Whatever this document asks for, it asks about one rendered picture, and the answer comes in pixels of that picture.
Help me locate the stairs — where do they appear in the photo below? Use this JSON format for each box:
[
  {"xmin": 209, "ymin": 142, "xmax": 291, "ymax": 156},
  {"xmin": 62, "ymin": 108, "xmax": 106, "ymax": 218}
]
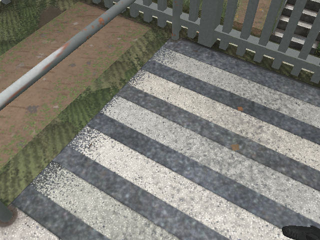
[{"xmin": 269, "ymin": 0, "xmax": 320, "ymax": 55}]

